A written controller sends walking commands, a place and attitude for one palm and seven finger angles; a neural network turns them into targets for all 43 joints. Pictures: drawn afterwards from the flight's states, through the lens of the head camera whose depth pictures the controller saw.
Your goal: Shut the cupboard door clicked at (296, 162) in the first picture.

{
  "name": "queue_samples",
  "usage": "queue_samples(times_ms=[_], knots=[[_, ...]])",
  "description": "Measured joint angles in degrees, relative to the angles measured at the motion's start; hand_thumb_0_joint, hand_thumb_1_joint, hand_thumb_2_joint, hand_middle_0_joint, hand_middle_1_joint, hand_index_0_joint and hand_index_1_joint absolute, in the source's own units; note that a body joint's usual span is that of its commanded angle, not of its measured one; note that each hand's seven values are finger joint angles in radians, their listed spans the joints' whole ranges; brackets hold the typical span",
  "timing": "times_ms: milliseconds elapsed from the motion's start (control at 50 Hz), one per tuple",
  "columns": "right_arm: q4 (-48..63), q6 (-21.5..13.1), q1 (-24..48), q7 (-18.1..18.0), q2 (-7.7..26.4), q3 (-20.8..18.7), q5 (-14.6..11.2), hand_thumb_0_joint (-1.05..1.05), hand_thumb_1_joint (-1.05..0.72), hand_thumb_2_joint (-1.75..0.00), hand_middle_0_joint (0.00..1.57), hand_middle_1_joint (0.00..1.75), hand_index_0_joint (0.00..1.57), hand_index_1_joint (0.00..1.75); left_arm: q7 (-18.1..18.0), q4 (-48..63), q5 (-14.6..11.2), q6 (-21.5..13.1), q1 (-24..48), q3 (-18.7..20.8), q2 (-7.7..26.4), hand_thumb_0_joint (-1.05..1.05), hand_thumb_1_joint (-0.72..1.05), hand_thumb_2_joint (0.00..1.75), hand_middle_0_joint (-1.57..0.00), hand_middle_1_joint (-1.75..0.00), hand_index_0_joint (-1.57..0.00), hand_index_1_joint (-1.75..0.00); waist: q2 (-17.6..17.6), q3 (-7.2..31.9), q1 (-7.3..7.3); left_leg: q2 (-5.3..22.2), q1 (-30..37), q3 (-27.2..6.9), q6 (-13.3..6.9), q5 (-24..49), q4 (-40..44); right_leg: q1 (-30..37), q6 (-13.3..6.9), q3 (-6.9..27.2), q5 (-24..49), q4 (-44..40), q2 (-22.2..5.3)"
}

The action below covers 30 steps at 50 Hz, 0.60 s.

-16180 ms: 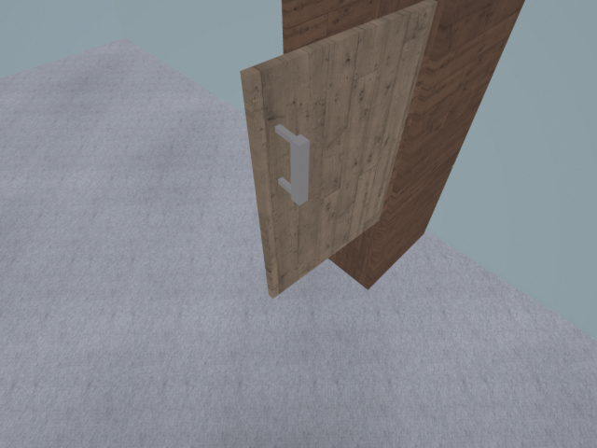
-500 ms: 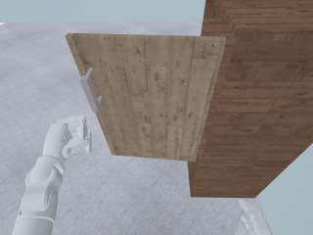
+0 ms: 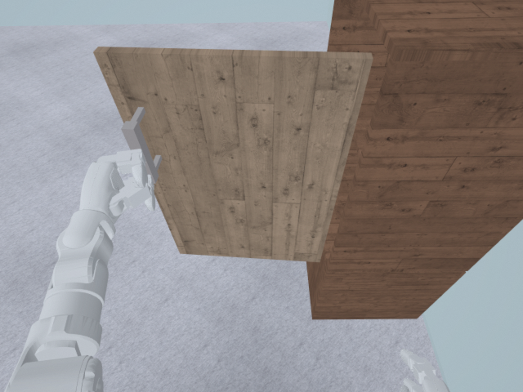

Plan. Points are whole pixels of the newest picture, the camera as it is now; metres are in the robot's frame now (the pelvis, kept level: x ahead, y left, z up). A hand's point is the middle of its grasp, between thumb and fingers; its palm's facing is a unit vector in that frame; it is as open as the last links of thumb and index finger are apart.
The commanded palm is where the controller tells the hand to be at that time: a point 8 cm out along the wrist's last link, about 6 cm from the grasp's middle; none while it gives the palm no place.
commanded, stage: bring the fist close to the handle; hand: left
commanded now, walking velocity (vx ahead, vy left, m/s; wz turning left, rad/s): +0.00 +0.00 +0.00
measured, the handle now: (145, 146) +0.49 +0.23 +0.10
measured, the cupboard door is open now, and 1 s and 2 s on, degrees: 85 81 66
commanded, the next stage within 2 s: push the door shut along its arc in 0.38 s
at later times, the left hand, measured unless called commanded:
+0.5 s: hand (145, 186) +0.39 +0.20 +0.11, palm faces -0.01 -1.00 -0.03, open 3.1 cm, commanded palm +0.37 +0.24 +0.11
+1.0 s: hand (159, 162) +0.45 +0.19 +0.11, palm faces -0.14 -0.99 -0.03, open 3.1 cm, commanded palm +0.44 +0.23 +0.11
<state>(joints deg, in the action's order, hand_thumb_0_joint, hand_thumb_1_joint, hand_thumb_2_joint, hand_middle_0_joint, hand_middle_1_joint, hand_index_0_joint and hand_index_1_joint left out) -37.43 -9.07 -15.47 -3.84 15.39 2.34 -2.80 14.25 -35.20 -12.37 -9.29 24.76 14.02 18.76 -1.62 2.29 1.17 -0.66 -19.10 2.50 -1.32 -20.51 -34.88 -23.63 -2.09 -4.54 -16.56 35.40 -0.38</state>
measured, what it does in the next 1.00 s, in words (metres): stands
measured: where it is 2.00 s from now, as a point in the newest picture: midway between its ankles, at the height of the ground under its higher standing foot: outside the picture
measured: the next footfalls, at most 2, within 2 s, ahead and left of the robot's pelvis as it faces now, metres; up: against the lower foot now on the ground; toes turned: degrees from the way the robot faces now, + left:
none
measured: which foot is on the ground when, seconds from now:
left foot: down 0.00-1.00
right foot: down 0.00-1.00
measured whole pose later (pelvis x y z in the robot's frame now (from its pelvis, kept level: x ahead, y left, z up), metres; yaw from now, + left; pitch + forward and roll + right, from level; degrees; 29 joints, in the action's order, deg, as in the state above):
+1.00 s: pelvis +0.00 +0.02 -0.01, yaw +0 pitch +9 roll +0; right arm -38.9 -4.8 -20.2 -3.2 16.9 1.7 -2.1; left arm 21.4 -59.0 -10.9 -15.9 43.7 15.0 24.2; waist -1.1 2.7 4.9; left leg -1.3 -26.4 2.9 -2.6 -21.4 -38.4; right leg -30.2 -0.9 -4.1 -16.4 37.3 -1.1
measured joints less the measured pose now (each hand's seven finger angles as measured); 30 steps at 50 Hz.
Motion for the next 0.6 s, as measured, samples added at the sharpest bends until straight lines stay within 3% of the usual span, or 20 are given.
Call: queue_samples(times_ms=[80,200,600], knots=[[-0.1,1.2,-1.1,0.3,0.3,-0.4,0.1,0.01,-0.9,-0.9,0.2,0.3,0.2,0.3,0.5,-3.4,0.2,-1.0,2.2,1.1,0.7,0.01,0.9,0.9,-1.3,-1.5,-1.3,-1.5,0.2,0.3,0.53,0.1,-0.8,0.4,-0.1,0.0,-0.1,-1.0,0.0,0.4,0.2,0.1,0.1],[0.2,2.4,-3.1,0.6,0.7,-1.2,-0.1,0.01,-0.9,-0.9,0.2,0.3,0.2,0.3,1.0,-2.8,0.0,-2.4,0.2,2.1,0.5,0.01,0.9,0.9,-1.3,-1.5,-1.3,-1.5,-0.1,0.6,0.99,0.2,-0.7,1.0,-0.3,0.0,0.3,-1.1,0.2,1.0,0.5,-0.4,0.3],[0.4,2.5,-1.1,0.3,-0.1,-0.3,-0.1,0.01,-0.9,-0.9,0.2,0.3,0.2,0.3,1.0,-7.2,0.6,-3.3,3.9,0.7,0.4,0.01,0.9,0.9,-1.3,-1.5,-1.3,-1.5,0.1,0.2,0.74,-0.4,-1.2,0.7,-0.9,0.2,0.0,-1.0,0.9,0.8,0.9,-0.7,-0.3]])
